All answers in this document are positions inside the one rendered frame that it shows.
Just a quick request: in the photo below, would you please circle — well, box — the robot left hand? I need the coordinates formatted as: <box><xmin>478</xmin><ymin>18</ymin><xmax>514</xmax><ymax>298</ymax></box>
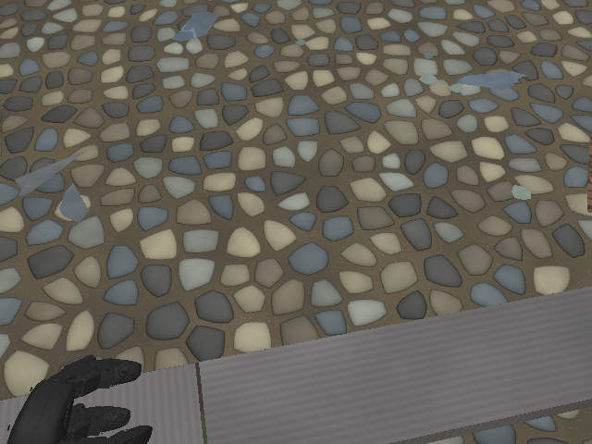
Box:
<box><xmin>7</xmin><ymin>355</ymin><xmax>153</xmax><ymax>444</ymax></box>

